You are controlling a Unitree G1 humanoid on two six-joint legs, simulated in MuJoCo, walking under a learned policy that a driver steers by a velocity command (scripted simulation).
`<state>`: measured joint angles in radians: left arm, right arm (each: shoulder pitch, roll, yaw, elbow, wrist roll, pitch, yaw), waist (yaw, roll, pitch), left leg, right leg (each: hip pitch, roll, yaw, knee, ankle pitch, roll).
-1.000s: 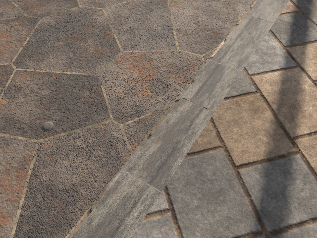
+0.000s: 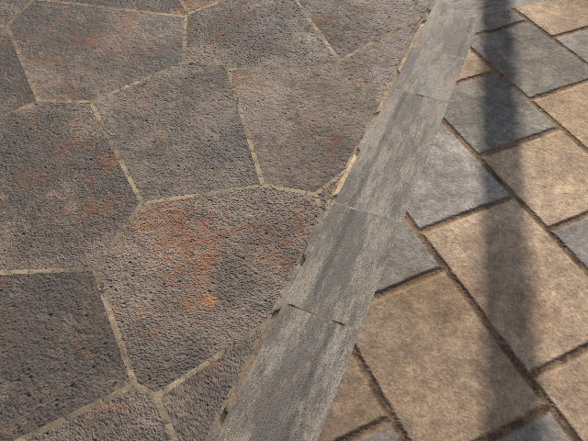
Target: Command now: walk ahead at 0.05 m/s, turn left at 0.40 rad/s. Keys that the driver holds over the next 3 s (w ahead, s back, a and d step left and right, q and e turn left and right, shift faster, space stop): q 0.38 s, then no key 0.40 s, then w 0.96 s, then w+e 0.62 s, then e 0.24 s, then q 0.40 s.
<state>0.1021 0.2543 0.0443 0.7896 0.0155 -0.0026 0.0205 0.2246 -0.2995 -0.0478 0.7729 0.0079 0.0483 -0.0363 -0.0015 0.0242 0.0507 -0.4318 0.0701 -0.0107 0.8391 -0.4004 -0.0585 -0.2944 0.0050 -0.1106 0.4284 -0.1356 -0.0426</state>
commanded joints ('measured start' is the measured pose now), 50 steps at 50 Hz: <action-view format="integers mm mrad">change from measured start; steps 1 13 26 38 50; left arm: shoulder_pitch -50 -36 -37 -44 -149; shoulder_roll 177 143 140 154 141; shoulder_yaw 49 68 52 23 15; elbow -54 -27 -15 27 -26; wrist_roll -11 -16 -33 -19 -52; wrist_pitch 3 23 -4 -30 -74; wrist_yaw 15 30 0 -2 -18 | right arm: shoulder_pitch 29 -20 -42 -31 178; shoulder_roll -84 -157 -168 -94 -174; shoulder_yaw -26 -47 -50 -39 -53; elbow -70 -144 -162 -103 15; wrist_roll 1 -2 -12 -9 -12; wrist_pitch -4 -59 -22 -16 -102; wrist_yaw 11 10 5 -6 21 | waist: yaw -6 9 -36 -19 -94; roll -133 90 141 -162 196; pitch -109 -138 -125 -68 112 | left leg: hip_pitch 81 343 291 45 416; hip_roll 9 145 116 -76 267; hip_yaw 17 -300 -410 -121 -575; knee -40 -493 -461 17 -712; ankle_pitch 13 649 514 -104 -233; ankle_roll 25 267 284 -44 326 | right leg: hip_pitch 63 -313 -77 166 -400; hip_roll -310 2 9 -233 -10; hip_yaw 204 186 176 361 132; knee -166 707 261 -97 428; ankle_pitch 68 -238 -236 293 -410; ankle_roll -200 107 121 -160 6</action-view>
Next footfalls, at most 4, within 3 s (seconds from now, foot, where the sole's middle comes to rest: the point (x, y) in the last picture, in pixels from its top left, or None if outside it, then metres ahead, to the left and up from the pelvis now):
0.10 left None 0.05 0.13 -0.77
0.62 right None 0.09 -0.10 -0.77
0.90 left None -0.01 0.13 -0.77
1.28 right None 0.29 -0.06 -0.77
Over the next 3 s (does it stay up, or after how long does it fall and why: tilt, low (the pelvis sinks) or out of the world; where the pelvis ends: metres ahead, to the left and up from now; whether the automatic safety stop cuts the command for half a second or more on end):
stays up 0.93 0.14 0.00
